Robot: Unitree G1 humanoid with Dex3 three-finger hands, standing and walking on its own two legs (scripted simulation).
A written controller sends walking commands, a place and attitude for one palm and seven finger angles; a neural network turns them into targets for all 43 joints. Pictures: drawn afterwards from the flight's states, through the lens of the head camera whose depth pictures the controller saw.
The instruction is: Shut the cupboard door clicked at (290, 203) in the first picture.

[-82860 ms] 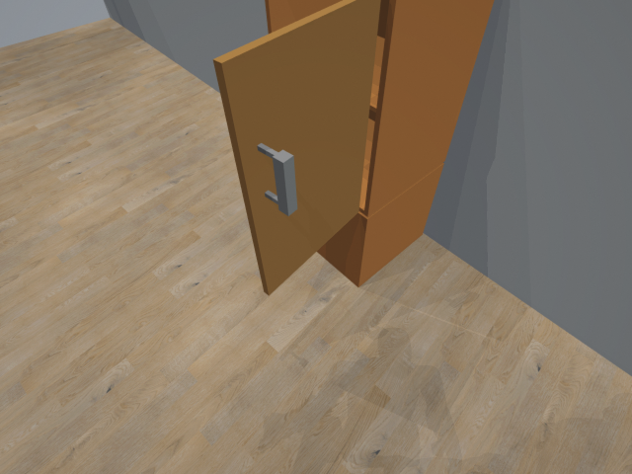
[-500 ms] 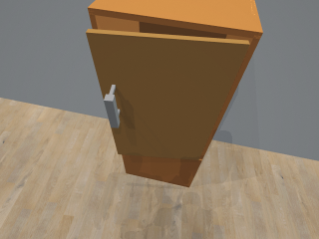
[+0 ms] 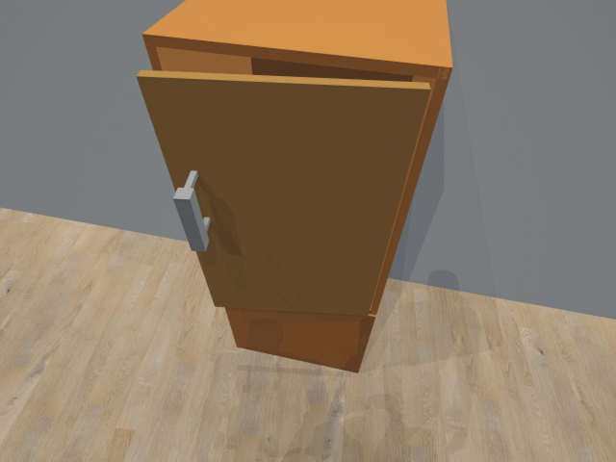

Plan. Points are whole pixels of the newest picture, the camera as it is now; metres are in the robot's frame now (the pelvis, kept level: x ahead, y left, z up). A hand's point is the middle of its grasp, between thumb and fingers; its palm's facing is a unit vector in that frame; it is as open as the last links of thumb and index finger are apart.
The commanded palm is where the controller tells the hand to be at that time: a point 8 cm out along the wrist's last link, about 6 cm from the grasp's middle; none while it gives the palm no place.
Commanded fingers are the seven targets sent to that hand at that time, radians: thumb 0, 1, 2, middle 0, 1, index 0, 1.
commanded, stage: look again from close up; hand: left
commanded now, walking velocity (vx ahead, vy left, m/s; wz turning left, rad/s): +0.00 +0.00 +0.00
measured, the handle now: (196, 211) +0.49 +0.22 +0.02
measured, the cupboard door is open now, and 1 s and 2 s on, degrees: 9 9 9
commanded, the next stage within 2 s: raise the hand and make a fist in 0.58 s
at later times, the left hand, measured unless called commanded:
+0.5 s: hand out of the picture +0.02 +0.22 -0.18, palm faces +0.00 -0.97 -0.22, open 7.4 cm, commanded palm none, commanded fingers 0.00 0.90 0.90 -0.20 -0.30 -0.20 -0.30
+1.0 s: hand (160, 413) +0.18 +0.20 -0.02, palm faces +0.02 -1.00 -0.02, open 6.6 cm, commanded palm +0.12 +0.26 -0.06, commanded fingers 0.00 0.90 0.90 -0.49 -0.62 -0.49 -0.62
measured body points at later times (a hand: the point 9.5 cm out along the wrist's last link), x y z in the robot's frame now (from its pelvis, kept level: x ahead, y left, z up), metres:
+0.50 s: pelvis +0.00 +0.04 -0.01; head +0.01 +0.03 +0.44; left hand +0.02 +0.27 -0.16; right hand +0.02 -0.19 -0.17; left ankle +0.02 +0.15 -0.74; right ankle -0.03 -0.10 -0.74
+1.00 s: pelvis -0.03 +0.01 -0.06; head +0.00 +0.02 +0.39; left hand +0.18 +0.25 -0.02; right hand +0.17 -0.24 -0.11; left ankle +0.02 +0.15 -0.74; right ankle -0.03 -0.09 -0.74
